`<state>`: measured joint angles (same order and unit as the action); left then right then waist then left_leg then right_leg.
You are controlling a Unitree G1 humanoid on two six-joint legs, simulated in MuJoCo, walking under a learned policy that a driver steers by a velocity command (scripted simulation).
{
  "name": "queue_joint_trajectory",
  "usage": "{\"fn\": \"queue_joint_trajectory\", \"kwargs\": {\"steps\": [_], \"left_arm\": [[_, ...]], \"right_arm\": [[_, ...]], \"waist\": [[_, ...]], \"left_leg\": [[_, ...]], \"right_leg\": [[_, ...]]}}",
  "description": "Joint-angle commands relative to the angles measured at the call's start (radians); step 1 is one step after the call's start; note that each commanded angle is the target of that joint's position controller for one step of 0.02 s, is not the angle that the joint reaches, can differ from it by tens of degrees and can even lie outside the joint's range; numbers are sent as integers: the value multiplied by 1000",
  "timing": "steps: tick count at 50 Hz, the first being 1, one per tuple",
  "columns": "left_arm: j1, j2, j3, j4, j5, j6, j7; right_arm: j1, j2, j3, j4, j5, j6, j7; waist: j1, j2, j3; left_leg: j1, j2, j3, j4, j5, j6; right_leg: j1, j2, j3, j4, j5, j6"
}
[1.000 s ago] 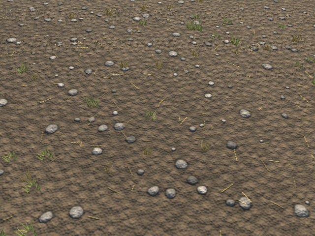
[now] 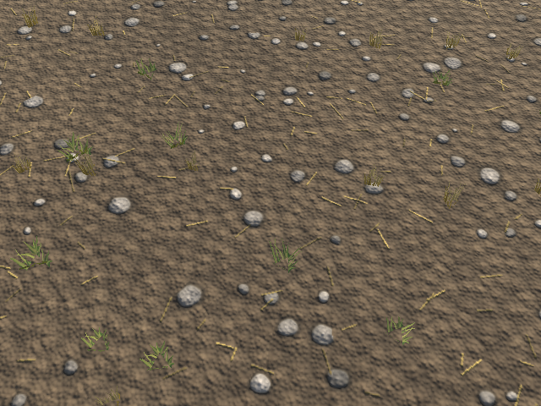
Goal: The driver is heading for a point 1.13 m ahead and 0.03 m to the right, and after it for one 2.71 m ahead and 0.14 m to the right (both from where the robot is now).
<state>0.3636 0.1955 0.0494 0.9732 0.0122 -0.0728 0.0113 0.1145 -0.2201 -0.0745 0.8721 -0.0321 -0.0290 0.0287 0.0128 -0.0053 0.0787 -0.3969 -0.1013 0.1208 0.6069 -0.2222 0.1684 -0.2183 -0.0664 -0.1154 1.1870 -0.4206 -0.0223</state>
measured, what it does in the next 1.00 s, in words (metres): walks ahead: right foot, then left foot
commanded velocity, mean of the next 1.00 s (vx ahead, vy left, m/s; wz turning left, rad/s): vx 0.50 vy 0.00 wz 0.16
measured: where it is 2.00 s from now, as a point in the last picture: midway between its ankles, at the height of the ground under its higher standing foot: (295, 208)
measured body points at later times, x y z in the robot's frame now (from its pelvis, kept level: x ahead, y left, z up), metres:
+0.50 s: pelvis +0.29 -0.02 +0.00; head +0.33 -0.01 +0.45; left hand +0.46 +0.25 -0.09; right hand +0.31 -0.30 -0.13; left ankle +0.08 +0.03 -0.70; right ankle +0.43 -0.08 -0.72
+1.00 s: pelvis +0.54 +0.05 +0.01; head +0.57 +0.06 +0.46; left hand +0.45 +0.31 -0.12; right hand +0.80 -0.12 -0.07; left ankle +0.62 +0.17 -0.72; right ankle +0.43 -0.07 -0.72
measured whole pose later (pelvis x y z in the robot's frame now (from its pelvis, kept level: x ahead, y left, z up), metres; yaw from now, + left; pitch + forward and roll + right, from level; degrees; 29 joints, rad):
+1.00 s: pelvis +0.54 +0.05 +0.01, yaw +5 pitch +2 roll -1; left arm 0.49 0.24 0.06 0.91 0.01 -0.06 -0.01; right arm 0.01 -0.22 0.00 0.72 -0.04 -0.08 0.01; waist 0.10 0.02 0.02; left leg -0.42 0.00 0.00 0.47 -0.11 0.01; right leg -0.07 0.09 0.13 0.47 -0.41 -0.05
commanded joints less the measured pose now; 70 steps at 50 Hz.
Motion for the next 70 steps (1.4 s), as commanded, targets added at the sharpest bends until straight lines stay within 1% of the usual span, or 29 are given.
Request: {"fn": "queue_joint_trajectory", "kwargs": {"steps": [1, 3, 5, 11, 18, 21, 23, 24, 25, 26, 27, 28, 29, 31, 34, 38, 44, 46, 48, 49, 50, 51, 52, 53, 54, 56, 60, 64, 70], "left_arm": [[-78, 120, 21, -136, -3, -44, -9], [-41, 105, 20, -130, 32, -6, -11], [-57, 95, 19, -147, 40, 23, -20], [-305, 112, 15, -250, 33, 43, -30], [-494, 107, -11, -337, 21, 21, -44], [-378, 137, -2, -316, 17, 7, -38], [-126, 184, 20, -239, 12, -7, -15], [18, 230, 33, -218, 31, -17, 1], [86, 342, 62, -208, 53, -12, 0], [34, 273, 54, -202, 21, 4, -15], [-79, 200, 37, -222, 10, 6, -18], [-128, 145, 23, -224, 13, 1, -22], [-121, 132, 16, -206, 15, -4, -21], [-86, 125, 10, -167, 3, -16, -24], [-21, 146, 16, -134, -10, -29, -29], [46, 163, 24, -112, -13, -18, -23], [131, 190, 36, -101, -3, -6, -19], [115, 202, 43, -112, 2, 0, -14], [70, 218, 50, -129, 0, 3, -11], [63, 203, 48, -135, -7, 0, -15], [39, 149, 34, -175, -20, -7, -19], [125, 70, 18, -208, -45, -2, -15], [136, 154, 32, -187, -13, 18, -8], [78, 163, 37, -179, 1, 26, -16], [36, 138, 34, -185, 5, 29, -27], [17, 129, 37, -190, 22, 49, -44], [-66, 116, 34, -231, 25, 72, -65], [-198, 109, 24, -281, 24, 76, -79], [-376, 99, 3, -353, 27, 68, -99]], "right_arm": [[163, -154, -42, 6, 16, -1, -21], [134, -117, -26, -1, 29, -22, -29], [171, -133, -26, 7, 39, -42, -29], [322, -161, -28, 14, 33, -38, -28], [407, -164, -21, 13, 19, -36, -44], [354, -184, -19, 5, 16, -48, -51], [318, -212, -24, 5, 12, -55, -43], [327, -169, -13, -12, 16, -59, -36], [503, -61, 6, -14, 60, -53, -32], [487, -139, 0, 5, 25, -50, -37], [384, -148, -3, -10, 13, -45, -34], [303, -140, 3, -28, 6, -46, -27], [262, -130, 4, -43, 1, -42, -19], [271, -109, 11, -49, -16, -26, -6], [220, -84, 22, -69, -22, -20, 2], [22, -67, 41, -137, -14, -20, 4], [-151, -73, 53, -199, 6, -32, -4], [-142, -88, 49, -208, 10, -42, -9], [-28, -111, 37, -179, 11, -56, -19], [79, -146, 23, -149, -1, -69, -31], [234, -226, 3, -142, -27, -79, -47], [258, -310, -17, -143, -37, -62, -53], [227, -248, -14, -142, -19, -46, -49], [165, -153, 10, -157, -10, -46, -43], [130, -116, 19, -154, -5, -51, -38], [129, -96, 25, -139, -1, -65, -40], [185, -118, 14, -106, 16, -89, -35], [231, -126, 9, -78, 12, -85, -33], [288, -169, -5, -43, 11, -72, -39]], "waist": [[-35, -55, -65], [15, -32, -71], [24, -11, -78], [-58, 57, -40], [-118, 86, -21], [-48, 99, -41], [69, 70, -161], [119, 14, -270], [53, -257, -426], [35, -171, -382], [4, -67, -186], [3, 6, -111], [-8, -18, -72], [-41, -77, -73], [-43, -75, -76], [-3, -68, -25], [54, -77, -46], [38, -88, -56], [-22, -81, -87], [-66, -27, -148], [-133, 92, -281], [-90, 287, -342], [-63, 195, -283], [-50, 79, -164], [-36, 61, -97], [-11, 118, -67], [-2, 98, -76], [-22, 88, -40], [-64, 91, 8]], "left_leg": [[391, 349, -534, -377, 175, 165], [288, 270, -412, -383, 348, 128], [267, 232, -369, -381, 456, 121], [332, 198, -389, -387, 472, 55], [472, 222, -426, -338, 551, 51], [442, 240, -411, -281, 724, 1], [425, 187, -359, -6, 874, -32], [281, 140, -335, 237, 616, -43], [-24, -36, -240, 620, -105, -94], [-142, -18, -264, 721, -270, -83], [-181, 36, -261, 721, -176, -86], [-172, 71, -252, 664, -116, -85], [-158, 94, -238, 616, -102, -86], [-104, 128, -200, 540, -86, -103], [-146, 149, -151, 454, -59, -137], [-198, 166, -118, 223, 72, -188], [-135, 119, -110, 15, 145, -202], [-69, 107, -124, -38, 96, -188], [110, 81, -122, -139, 63, -166], [283, 111, -150, -192, 71, -140], [495, 331, -361, -233, -89, -84], [666, 552, -726, -330, -198, 5], [575, 555, -808, -346, -312, 41], [463, 494, -671, -363, -299, 22], [371, 441, -529, -393, -163, 2], [299, 372, -353, -422, 33, -34], [320, 365, -206, -441, 266, -21], [344, 354, -92, -455, 323, -16], [396, 369, 33, -432, 381, -44]], "right_leg": [[-473, -40, 139, 106, 120, -6], [-361, -62, 145, 14, 130, 23], [-358, -58, 127, -38, 138, 50], [-513, -35, 104, -260, 328, 77], [-492, 32, 87, -541, 411, 34], [-247, 70, 86, -651, 367, -25], [40, 106, 69, -726, 350, -66], [269, -44, 217, -719, 262, -102], [553, -345, 712, -763, 241, -263], [468, -348, 908, -894, 98, -274], [289, -308, 745, -925, 35, -253], [177, -256, 609, -945, 105, -227], [115, -204, 515, -961, 220, -206], [57, -142, 417, -982, 369, -189], [63, -116, 369, -1004, 487, -217], [46, -81, 336, -1040, 454, -211], [118, -83, 366, -941, 574, -187], [124, -96, 402, -891, 592, -171], [88, -81, 422, -794, 599, -142], [34, -24, 386, -649, 582, -118], [-88, 45, 312, -390, 395, -90], [-375, 178, 182, -154, -118, -63], [-459, 107, 183, -28, -117, -72], [-464, 64, 200, -5, -23, -71], [-443, 37, 196, -30, 42, -60], [-404, 7, 179, -57, 93, -37], [-465, -3, 163, -49, 192, -12], [-531, -12, 141, -170, 307, 5], [-426, 5, 35, -474, 348, -44]]}}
